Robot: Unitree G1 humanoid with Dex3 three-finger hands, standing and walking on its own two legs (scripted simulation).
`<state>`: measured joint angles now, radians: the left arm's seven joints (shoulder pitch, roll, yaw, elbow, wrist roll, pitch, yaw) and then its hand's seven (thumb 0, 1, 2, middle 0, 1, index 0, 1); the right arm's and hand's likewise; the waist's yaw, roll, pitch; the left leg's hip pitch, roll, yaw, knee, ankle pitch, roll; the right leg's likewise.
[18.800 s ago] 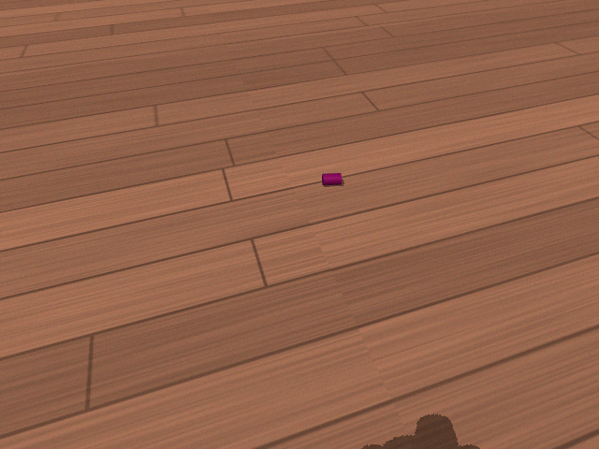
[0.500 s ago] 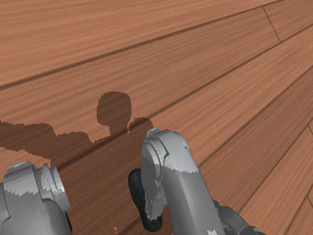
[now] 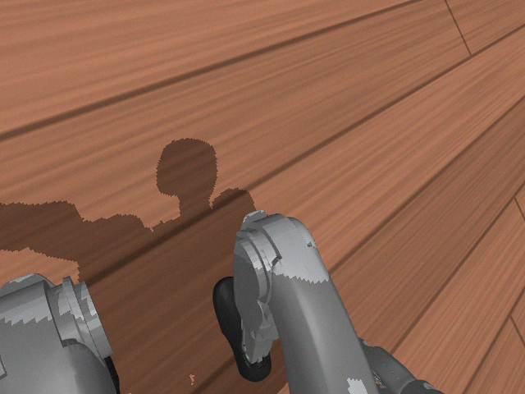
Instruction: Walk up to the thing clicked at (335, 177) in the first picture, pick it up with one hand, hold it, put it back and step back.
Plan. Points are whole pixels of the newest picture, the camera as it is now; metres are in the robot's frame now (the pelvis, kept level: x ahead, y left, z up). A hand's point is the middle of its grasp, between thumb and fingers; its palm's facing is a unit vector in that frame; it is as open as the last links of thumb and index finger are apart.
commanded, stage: close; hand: left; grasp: from above
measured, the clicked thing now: out of the picture +0.43 +0.37 -0.27
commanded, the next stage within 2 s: settle in 1.84 s
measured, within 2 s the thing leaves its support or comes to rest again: neither
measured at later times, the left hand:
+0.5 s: hand out of the picture +0.43 +0.36 -0.23, palm faces -0.44 -0.12 -0.89, open 12.4 cm
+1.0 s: hand out of the picture +0.43 +0.36 -0.23, palm faces -0.42 -0.12 -0.90, open 10.3 cm
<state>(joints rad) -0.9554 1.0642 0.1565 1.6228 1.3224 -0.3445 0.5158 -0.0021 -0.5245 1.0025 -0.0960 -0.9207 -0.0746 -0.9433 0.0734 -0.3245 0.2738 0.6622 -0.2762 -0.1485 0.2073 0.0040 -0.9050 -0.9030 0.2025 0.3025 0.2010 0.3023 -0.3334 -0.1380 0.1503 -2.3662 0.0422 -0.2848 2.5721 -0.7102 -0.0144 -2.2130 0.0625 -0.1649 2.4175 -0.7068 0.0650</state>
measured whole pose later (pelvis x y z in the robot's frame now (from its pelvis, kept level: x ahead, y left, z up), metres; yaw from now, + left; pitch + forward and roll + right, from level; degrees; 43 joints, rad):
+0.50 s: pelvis +0.00 +0.00 +0.00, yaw +0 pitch +26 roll -14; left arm -1.00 1.05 0.12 1.67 1.33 -0.29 0.57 0.00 -0.21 0.77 -0.28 -0.81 -0.29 -0.80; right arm 0.06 -0.33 0.29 0.66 -0.28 -0.19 0.21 0.00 -0.89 -0.90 0.20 0.30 0.20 0.30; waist -0.35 -0.15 0.14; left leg -2.38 0.04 -0.28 2.58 -0.70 -0.01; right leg -2.22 0.07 -0.16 2.42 -0.69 0.07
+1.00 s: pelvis +0.00 +0.00 +0.00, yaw -1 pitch +26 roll -14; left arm -0.98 1.05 0.11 1.65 1.36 -0.34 0.59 0.00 0.08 0.55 -0.51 -0.60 -0.53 -0.58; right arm 0.05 -0.33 0.29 0.68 -0.29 -0.17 0.21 0.00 -0.89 -0.90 0.20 0.30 0.20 0.30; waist -0.33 -0.15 0.14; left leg -2.37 0.04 -0.30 2.58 -0.70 -0.01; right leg -2.21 0.07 -0.17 2.42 -0.69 0.07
